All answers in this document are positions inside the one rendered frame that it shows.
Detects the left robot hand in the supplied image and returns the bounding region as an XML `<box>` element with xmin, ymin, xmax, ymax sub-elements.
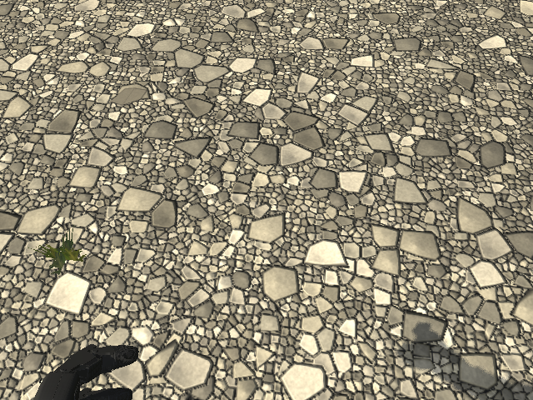
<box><xmin>33</xmin><ymin>344</ymin><xmax>139</xmax><ymax>400</ymax></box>

